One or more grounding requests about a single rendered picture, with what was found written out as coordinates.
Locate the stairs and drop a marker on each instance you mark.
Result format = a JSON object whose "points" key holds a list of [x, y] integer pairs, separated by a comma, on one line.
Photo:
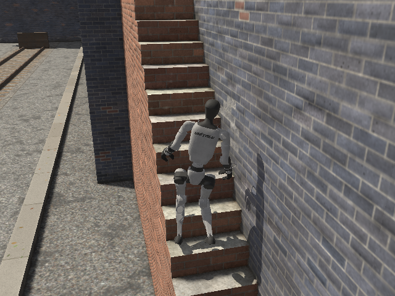
{"points": [[167, 85]]}

